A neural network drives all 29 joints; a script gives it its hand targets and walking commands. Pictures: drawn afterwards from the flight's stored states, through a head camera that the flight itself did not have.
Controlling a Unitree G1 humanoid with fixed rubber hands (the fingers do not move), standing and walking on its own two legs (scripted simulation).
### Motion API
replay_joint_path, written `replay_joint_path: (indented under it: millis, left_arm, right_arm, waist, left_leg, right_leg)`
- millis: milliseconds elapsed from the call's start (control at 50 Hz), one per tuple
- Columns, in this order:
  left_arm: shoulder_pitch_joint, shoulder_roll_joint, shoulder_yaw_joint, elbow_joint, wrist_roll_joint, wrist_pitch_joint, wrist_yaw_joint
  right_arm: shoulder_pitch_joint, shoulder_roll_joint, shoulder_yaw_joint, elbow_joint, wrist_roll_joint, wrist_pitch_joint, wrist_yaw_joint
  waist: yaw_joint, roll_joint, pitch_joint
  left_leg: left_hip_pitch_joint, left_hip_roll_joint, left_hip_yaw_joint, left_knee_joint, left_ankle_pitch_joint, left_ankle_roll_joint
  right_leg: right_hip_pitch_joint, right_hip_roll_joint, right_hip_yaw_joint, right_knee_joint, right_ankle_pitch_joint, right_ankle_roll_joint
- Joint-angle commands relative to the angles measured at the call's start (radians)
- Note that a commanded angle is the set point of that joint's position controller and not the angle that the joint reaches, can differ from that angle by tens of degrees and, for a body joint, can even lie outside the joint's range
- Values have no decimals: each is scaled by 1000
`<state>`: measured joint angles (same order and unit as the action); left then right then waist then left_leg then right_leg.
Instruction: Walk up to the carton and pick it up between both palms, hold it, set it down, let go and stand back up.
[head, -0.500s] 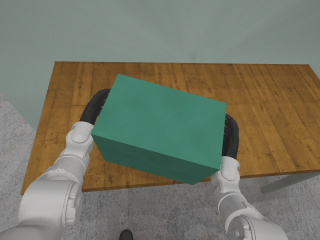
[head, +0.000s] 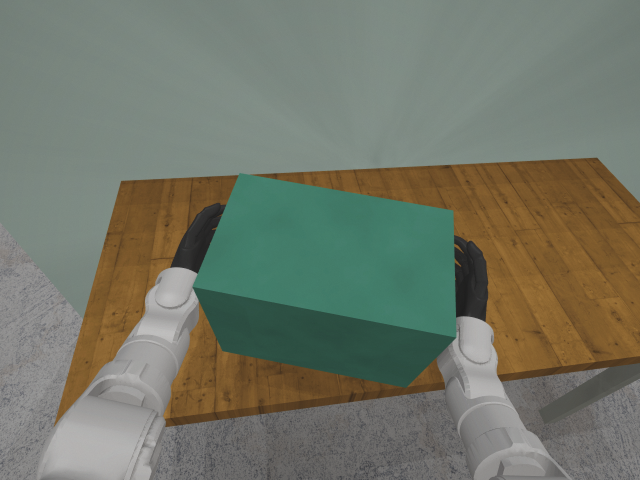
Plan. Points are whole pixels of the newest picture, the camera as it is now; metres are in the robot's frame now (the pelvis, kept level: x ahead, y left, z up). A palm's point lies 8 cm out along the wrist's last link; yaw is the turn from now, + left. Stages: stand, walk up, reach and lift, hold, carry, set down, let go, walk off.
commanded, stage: reach and lift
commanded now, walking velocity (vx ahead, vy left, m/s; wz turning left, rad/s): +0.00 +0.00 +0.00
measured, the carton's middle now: (327, 286) +0.38 -0.03 +0.02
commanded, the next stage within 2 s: hold in 1.62 s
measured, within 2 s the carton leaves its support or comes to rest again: neither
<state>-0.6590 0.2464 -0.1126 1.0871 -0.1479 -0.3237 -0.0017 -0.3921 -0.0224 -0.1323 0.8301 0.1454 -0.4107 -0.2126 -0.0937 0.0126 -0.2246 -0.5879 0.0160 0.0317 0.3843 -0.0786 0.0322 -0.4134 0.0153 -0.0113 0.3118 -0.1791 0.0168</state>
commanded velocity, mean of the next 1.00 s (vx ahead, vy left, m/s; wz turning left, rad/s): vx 0.00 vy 0.00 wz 0.00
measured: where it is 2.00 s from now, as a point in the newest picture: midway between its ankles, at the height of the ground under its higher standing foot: outside the picture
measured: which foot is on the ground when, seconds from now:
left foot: down 0.00-1.00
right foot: down 0.00-1.00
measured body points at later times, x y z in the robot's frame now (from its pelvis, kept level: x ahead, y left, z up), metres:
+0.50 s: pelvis +0.00 -0.03 +0.01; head -0.02 +0.00 +0.46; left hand +0.38 +0.16 +0.12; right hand +0.35 -0.21 +0.12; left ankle +0.05 +0.09 -0.74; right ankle -0.04 -0.14 -0.74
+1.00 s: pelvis -0.01 -0.04 +0.01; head -0.04 -0.01 +0.46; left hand +0.35 +0.17 +0.13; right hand +0.36 -0.20 +0.14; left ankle +0.05 +0.09 -0.74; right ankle -0.04 -0.14 -0.74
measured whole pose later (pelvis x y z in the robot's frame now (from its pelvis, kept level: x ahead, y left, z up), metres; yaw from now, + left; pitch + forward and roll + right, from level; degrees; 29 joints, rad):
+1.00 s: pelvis -0.01 -0.04 +0.01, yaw +2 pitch -2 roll +0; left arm -0.43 0.09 0.23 0.23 0.17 0.44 -0.06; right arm -0.47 -0.07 -0.09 0.51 0.14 0.15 -0.15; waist -0.04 -0.07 -0.04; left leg -0.19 0.02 0.01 0.25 -0.03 -0.01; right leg -0.06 0.02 -0.03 0.30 -0.20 -0.02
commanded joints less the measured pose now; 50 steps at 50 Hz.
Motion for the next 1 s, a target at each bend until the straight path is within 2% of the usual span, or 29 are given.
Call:
replay_joint_path:
  millis: [0,40,100,120,160,200,220,240,260,280,320,340,380,440,460,480,500,540,560,620,660,680,720,760,780,840,920,960,980]
  left_arm:
    - [-646,-781,-277,-440,63,-43,-105]
    - [-599,-801,-277,-502,50,20,-118]
    - [-625,-774,-239,-581,65,101,-137]
    - [-611,-759,-232,-582,71,134,-145]
    - [-567,-756,-199,-651,93,209,-155]
    - [-578,-732,-186,-690,105,278,-166]
    - [-560,-737,-187,-730,105,306,-172]
    - [-565,-726,-165,-692,118,335,-182]
    - [-578,-726,-164,-755,121,353,-181]
    - [-560,-722,-161,-776,129,374,-183]
    - [-507,-719,-117,-789,169,421,-193]
    - [-499,-712,-113,-783,178,441,-203]
    - [-477,-720,-102,-830,199,475,-205]
    - [-444,-711,-99,-897,224,536,-206]
    - [-423,-714,-100,-916,223,549,-206]
    - [-432,-712,-121,-941,214,558,-207]
    - [-443,-711,-124,-968,216,561,-202]
    - [-412,-712,-155,-1004,200,572,-194]
    - [-366,-699,-151,-1017,204,583,-193]
    - [-354,-683,-132,-1038,223,614,-195]
    - [-361,-684,-137,-1048,222,630,-195]
    - [-363,-681,-137,-1067,228,635,-191]
    - [-368,-699,-147,-1023,218,644,-189]
    - [-397,-705,-159,-1066,211,651,-175]
    - [-407,-719,-170,-1070,202,654,-169]
    - [-418,-713,-172,-1070,205,665,-160]
    - [-429,-693,-149,-1045,206,683,-161]
    - [-390,-708,-170,-1095,199,695,-160]
    - [-382,-701,-156,-1102,205,699,-161]
  right_arm:
    - [-704,636,554,-342,-64,88,133]
    - [-707,657,600,-446,-23,153,129]
    - [-722,634,608,-487,-8,247,131]
    - [-712,628,606,-478,-6,271,125]
    - [-714,595,601,-530,13,312,120]
    - [-692,576,575,-499,9,350,110]
    - [-708,575,572,-534,21,356,105]
    - [-712,557,558,-514,17,366,104]
    - [-743,553,556,-549,19,370,109]
    - [-731,563,553,-560,20,375,107]
    - [-716,532,528,-550,5,390,115]
    - [-718,531,504,-545,-6,391,114]
    - [-734,522,503,-577,-14,387,119]
    - [-735,508,487,-586,-12,395,126]
    - [-749,498,488,-607,-12,394,134]
    - [-738,495,473,-603,-14,395,133]
    - [-766,505,482,-630,-12,391,138]
    - [-747,513,499,-661,-2,397,138]
    - [-743,504,518,-685,12,400,138]
    - [-738,496,524,-665,13,428,146]
    - [-753,486,499,-676,2,435,155]
    - [-763,485,506,-686,4,438,158]
    - [-802,490,484,-695,-11,439,160]
    - [-815,497,493,-675,1,453,166]
    - [-805,499,475,-655,-1,457,169]
    - [-835,498,473,-654,4,469,180]
    - [-853,485,468,-623,13,483,180]
    - [-837,496,498,-670,36,483,177]
    - [-851,499,508,-677,45,488,175]
  waist:
    - [-2,90,-555]
    - [-2,53,-521]
    - [23,24,-427]
    - [17,14,-362]
    - [44,-10,-356]
    - [20,-14,-268]
    - [19,-15,-287]
    - [20,-5,-230]
    - [34,7,-273]
    - [16,-16,-282]
    - [34,-10,-238]
    - [20,-31,-215]
    - [32,-4,-237]
    - [26,23,-206]
    - [36,22,-210]
    - [8,31,-203]
    - [26,41,-230]
    - [10,26,-250]
    - [22,27,-245]
    - [42,24,-183]
    - [29,18,-173]
    - [48,19,-178]
    - [32,6,-183]
    - [44,20,-201]
    - [31,21,-197]
    - [48,17,-203]
    - [54,-2,-201]
    - [51,-9,-247]
    - [65,-11,-257]
  left_leg:
    - [779,6,-92,79,359,-66]
    - [791,-6,-87,54,353,-53]
    - [820,-6,-87,26,341,-46]
    - [808,-10,-83,9,311,-40]
    - [854,-7,-80,-2,367,-45]
    - [858,-13,-69,-21,333,-47]
    - [861,-15,-64,-24,339,-48]
    - [849,-19,-59,-35,291,-42]
    - [873,-15,-54,-36,317,-51]
    - [875,-19,-53,-30,341,-53]
    - [887,-22,-39,-35,356,-57]
    - [870,-24,-38,-40,329,-51]
    - [886,-27,-31,-39,342,-58]
    - [883,-27,-22,-41,340,-61]
    - [879,-27,-22,-45,331,-57]
    - [872,-28,-24,-46,306,-56]
    - [868,-28,-22,-50,301,-57]
    - [867,-39,-21,-47,304,-58]
    - [862,-41,-24,-48,315,-52]
    - [841,-38,-24,-68,257,-43]
    - [820,-37,-28,-82,202,-38]
    - [820,-39,-25,-81,194,-37]
    - [801,-37,-21,-87,113,-23]
    - [810,-37,-20,-91,111,-25]
    - [812,-31,-25,-95,90,-24]
    - [788,-34,-23,-96,58,-20]
    - [789,-36,-26,-96,60,-11]
    - [829,-41,-24,-81,133,-19]
    - [833,-42,-24,-73,157,-19]
  right_leg:
    - [-45,17,-2,-46,227,-31]
    - [17,13,17,-73,254,-21]
    - [55,9,18,-75,237,-17]
    - [68,3,26,-87,235,-13]
    - [121,6,27,-94,281,-10]
    - [149,-1,24,-112,270,-3]
    - [186,2,26,-114,298,1]
    - [175,-1,31,-124,254,2]
    - [184,4,21,-112,262,1]
    - [214,6,20,-116,306,3]
    - [244,8,10,-114,318,5]
    - [252,10,7,-114,305,12]
    - [258,10,-4,-108,315,11]
    - [271,12,-12,-106,306,11]
    - [264,16,-17,-108,291,9]
    - [269,13,-18,-108,282,9]
    - [272,14,-19,-106,270,8]
    - [268,9,-27,-97,312,16]
    - [274,8,-22,-91,350,20]
    - [250,7,-22,-95,277,18]
    - [224,8,-27,-105,212,14]
    - [226,4,-25,-100,215,17]
    - [216,4,-23,-108,150,17]
    - [189,7,-29,-105,128,15]
    - [167,7,-27,-110,101,12]
    - [162,3,-23,-110,73,18]
    - [155,3,-27,-108,89,22]
    - [190,1,-27,-100,183,25]
    - [203,5,-26,-92,209,29]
